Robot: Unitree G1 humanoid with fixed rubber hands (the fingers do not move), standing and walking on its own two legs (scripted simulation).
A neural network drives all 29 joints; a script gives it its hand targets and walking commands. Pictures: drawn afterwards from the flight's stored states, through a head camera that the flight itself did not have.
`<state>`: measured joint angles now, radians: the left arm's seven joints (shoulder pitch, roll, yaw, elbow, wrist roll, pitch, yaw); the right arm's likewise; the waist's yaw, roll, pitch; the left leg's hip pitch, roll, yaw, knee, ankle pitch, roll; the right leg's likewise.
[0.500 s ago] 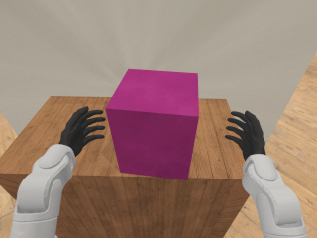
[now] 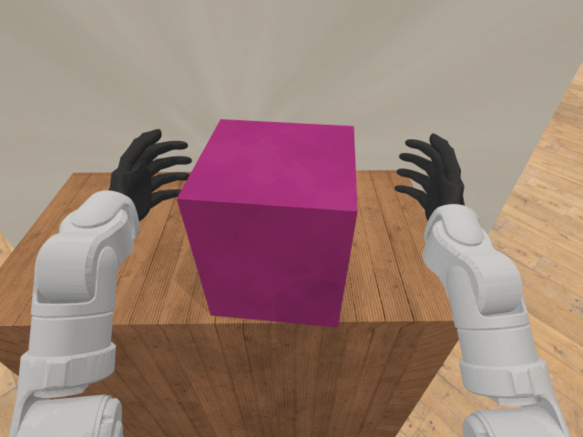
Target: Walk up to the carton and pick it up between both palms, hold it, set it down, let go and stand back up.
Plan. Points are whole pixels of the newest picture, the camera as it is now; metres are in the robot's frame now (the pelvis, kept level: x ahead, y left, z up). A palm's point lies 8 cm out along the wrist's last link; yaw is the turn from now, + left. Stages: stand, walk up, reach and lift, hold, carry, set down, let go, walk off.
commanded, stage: reach and lift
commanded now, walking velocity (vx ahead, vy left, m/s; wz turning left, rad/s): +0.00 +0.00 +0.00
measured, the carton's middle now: (279, 224) +0.43 +0.01 +0.09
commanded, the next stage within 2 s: none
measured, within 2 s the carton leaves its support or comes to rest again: neither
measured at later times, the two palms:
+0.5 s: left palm (151, 122) +0.42 +0.16 +0.28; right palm (443, 141) +0.38 -0.19 +0.26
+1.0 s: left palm (166, 127) +0.45 +0.16 +0.25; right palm (435, 165) +0.40 -0.20 +0.21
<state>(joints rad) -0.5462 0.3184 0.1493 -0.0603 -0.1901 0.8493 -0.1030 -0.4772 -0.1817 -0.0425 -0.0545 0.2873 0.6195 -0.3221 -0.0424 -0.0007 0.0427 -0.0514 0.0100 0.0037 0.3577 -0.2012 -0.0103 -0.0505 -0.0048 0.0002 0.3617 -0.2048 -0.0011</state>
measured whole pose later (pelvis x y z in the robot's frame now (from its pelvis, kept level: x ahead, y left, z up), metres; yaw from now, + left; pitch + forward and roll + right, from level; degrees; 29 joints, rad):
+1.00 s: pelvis +0.00 +0.00 +0.00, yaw +0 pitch -4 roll +0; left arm -1.12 0.38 0.11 0.88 -0.19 0.49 -0.09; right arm -0.93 -0.23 0.01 0.66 0.31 0.43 -0.28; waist -0.10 -0.01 0.04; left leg -0.11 0.01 0.00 0.36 -0.19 -0.01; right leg -0.11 0.00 0.00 0.36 -0.19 0.00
